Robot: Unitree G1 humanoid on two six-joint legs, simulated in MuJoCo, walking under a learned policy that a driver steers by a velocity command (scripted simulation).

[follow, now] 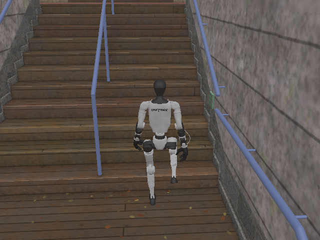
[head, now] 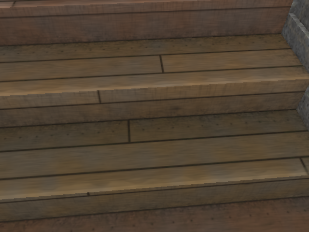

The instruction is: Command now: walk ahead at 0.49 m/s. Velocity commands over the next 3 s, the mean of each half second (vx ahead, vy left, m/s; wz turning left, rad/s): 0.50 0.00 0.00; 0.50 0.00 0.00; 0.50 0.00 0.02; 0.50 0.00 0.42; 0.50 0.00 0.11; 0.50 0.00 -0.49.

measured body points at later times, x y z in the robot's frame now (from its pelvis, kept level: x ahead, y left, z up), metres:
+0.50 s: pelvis +0.28 -0.12 +0.11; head +0.27 -0.14 +0.56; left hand +0.34 +0.13 -0.02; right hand +0.39 -0.37 -0.02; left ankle +0.22 +0.04 -0.39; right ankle +0.33 -0.20 -0.57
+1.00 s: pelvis +0.57 -0.10 +0.22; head +0.57 -0.11 +0.67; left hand +0.49 +0.10 +0.07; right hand +0.80 -0.29 +0.13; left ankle +0.66 -0.02 -0.40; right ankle +0.37 -0.21 -0.47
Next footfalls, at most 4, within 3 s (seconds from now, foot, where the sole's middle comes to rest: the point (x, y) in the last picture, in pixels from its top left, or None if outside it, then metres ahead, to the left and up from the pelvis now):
0.30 right None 0.37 -0.20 -0.61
0.92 left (162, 152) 0.70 -0.02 -0.43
1.46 right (213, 64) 1.01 -0.24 -0.26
2.06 left None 1.28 0.08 -0.09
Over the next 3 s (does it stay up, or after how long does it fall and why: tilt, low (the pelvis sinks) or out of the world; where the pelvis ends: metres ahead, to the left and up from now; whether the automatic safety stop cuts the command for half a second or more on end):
stays up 1.67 0.03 0.84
